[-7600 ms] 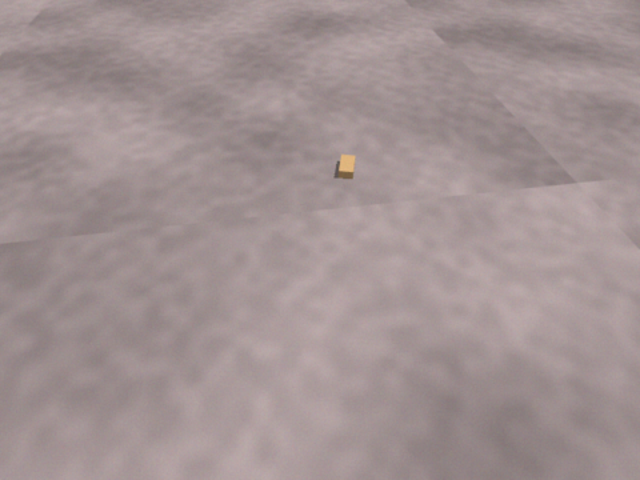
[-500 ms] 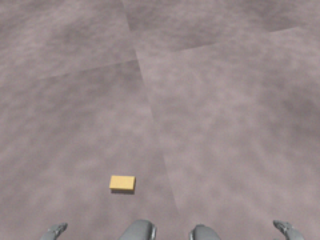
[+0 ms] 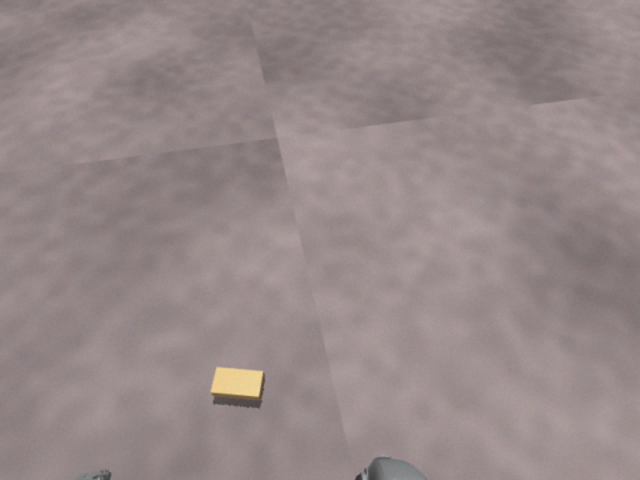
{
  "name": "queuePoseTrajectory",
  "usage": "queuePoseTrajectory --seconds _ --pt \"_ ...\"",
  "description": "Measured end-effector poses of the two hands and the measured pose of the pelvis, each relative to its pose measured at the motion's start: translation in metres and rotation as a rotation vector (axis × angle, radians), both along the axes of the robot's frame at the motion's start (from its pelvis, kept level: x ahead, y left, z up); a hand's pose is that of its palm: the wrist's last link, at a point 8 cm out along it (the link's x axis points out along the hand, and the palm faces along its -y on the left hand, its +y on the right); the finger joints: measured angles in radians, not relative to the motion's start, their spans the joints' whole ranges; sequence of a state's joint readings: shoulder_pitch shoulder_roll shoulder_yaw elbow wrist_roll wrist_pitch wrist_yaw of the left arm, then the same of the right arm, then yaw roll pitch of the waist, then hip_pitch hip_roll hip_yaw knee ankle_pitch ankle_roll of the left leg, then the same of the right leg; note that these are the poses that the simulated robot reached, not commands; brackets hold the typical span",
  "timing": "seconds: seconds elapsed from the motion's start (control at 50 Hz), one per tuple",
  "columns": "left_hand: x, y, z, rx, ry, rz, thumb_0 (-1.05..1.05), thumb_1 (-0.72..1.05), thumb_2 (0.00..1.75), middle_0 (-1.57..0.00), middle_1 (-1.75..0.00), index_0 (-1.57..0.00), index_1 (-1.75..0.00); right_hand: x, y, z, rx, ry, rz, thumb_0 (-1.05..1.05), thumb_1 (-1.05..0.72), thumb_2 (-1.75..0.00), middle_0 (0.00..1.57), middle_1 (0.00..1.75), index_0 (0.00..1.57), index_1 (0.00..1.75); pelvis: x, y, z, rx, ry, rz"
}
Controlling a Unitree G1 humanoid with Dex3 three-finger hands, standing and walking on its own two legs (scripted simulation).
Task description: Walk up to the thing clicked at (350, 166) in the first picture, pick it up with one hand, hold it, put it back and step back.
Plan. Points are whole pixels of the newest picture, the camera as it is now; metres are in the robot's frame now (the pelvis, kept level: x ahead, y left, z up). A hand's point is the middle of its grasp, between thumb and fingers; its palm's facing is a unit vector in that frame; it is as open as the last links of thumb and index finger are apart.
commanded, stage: walk up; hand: left
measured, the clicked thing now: (238, 383) +0.45 +0.25 -0.73
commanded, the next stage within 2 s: none
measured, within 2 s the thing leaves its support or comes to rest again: neither
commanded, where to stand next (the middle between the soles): +0.03 -0.01 m, yaw -3 degrees
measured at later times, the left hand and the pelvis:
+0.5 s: hand out of the picture +0.03 +0.27 -0.14, palm faces -0.13 -0.91 -0.39, open 7.4 cm; pelvis -0.05 -0.01 +0.01, yaw -5 degrees
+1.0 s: hand out of the picture +0.07 +0.27 -0.16, palm faces -0.06 -0.92 -0.39, open 7.4 cm; pelvis -0.05 +0.01 -0.01, yaw -3 degrees
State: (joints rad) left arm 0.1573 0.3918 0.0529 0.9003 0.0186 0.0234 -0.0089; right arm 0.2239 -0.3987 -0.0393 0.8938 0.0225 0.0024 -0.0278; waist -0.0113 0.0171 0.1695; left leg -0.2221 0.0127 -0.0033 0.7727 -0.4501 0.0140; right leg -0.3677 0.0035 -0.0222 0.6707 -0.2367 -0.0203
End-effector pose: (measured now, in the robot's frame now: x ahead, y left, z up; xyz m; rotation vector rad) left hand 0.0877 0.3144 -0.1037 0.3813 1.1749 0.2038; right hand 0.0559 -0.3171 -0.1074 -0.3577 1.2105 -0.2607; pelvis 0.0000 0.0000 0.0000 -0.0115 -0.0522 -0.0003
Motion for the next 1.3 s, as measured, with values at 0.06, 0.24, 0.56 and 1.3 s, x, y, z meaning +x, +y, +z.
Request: queuePoseTrajectory --seconds 0.06,0.24,0.56,1.3 --pt "0.015 -0.017 -0.001 -0.034 -0.049 -0.028 0.01 0.90 0.90 -0.20 -0.30 -0.20 -0.30 0.012 0.002 0.001 -0.001 -0.023 0.009 0.00 -0.90 -0.90 0.21 0.30 0.20 0.30 -0.009 -0.002 0.002 0.018 -0.001 0.001" --pt "0.036 -0.026 -0.014 -0.094 -0.163 -0.078 0.00 0.90 0.90 -0.20 -0.30 -0.21 -0.30 -0.008 0.013 0.005 -0.039 -0.072 0.051 0.00 -0.90 -0.90 0.21 0.30 0.20 0.30 -0.040 0.010 -0.010 0.037 -0.003 -0.014" --pt "-0.073 -0.005 0.016 0.043 0.042 -0.061 0.01 0.90 0.90 -0.20 -0.30 -0.20 -0.30 -0.092 -0.038 0.015 -0.008 0.002 -0.055 0.00 -0.90 -0.90 0.21 0.30 0.20 0.31 -0.043 -0.022 0.006 -0.027 -0.004 -0.083" --pt "-0.133 -0.021 0.007 0.021 0.094 0.009 0.00 0.90 0.90 -0.20 -0.30 -0.21 -0.30 -0.073 -0.026 0.001 -0.003 -0.074 -0.015 0.00 -0.90 -0.90 0.21 0.30 0.20 0.30 -0.094 -0.015 0.001 0.044 0.014 -0.075"
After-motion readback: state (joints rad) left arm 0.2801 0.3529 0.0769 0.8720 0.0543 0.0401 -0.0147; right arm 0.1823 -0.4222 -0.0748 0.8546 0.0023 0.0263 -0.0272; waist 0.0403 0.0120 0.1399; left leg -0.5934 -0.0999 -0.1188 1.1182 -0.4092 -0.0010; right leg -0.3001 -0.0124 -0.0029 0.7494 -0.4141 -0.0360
